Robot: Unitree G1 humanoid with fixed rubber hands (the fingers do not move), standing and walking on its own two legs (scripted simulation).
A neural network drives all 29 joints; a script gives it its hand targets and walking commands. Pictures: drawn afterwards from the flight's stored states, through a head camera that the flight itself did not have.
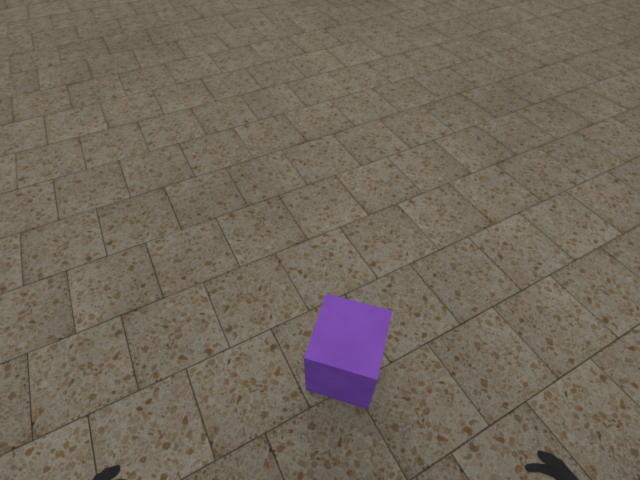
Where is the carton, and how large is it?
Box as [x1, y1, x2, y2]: [304, 293, 391, 408]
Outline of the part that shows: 326,293 304,356 306,389 367,408 377,380 391,311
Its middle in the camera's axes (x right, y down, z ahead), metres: +0.08 +0.34 +1.18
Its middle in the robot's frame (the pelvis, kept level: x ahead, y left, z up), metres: +0.56 -0.05 -0.65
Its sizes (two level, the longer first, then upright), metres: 0.210 0.200 0.250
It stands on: the floor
